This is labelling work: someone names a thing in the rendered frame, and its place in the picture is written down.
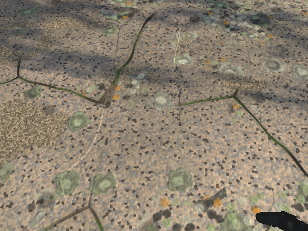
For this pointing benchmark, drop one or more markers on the right robot hand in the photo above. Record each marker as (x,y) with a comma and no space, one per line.
(282,220)

